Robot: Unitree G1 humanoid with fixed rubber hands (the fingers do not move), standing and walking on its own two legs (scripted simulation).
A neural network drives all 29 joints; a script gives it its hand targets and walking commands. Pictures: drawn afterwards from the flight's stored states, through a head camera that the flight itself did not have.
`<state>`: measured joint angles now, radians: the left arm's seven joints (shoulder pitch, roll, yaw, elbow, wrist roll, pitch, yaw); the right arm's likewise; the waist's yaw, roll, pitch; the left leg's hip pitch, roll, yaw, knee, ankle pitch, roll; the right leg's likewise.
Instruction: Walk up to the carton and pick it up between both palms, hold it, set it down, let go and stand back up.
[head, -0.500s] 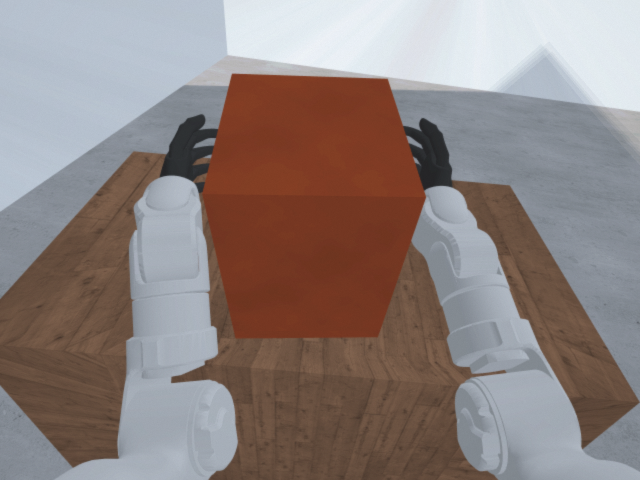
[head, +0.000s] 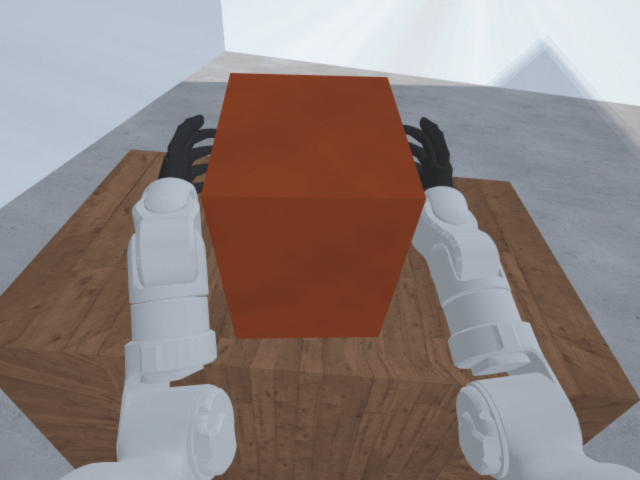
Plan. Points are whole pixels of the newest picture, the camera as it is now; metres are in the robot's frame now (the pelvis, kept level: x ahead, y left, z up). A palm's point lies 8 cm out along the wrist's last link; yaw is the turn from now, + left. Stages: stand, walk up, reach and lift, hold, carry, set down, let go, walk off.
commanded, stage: hold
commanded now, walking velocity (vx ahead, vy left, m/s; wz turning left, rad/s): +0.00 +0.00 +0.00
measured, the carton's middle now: (308, 212) +0.39 +0.00 +0.17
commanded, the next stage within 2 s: none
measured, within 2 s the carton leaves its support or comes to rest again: neither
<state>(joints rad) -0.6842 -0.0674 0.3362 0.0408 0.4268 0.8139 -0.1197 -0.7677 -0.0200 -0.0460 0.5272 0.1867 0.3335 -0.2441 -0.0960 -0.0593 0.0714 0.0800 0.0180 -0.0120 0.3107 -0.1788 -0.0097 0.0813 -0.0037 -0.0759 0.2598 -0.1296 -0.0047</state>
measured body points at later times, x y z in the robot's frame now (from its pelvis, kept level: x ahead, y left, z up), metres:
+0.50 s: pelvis +0.00 +0.00 +0.00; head -0.06 +0.02 +0.45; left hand +0.37 +0.15 +0.23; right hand +0.38 -0.14 +0.22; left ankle +0.01 +0.12 -0.75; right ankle +0.03 -0.11 -0.75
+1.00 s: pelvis -0.01 +0.00 +0.00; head -0.05 +0.02 +0.45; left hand +0.37 +0.15 +0.23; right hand +0.38 -0.14 +0.22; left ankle +0.01 +0.12 -0.75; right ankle +0.03 -0.11 -0.75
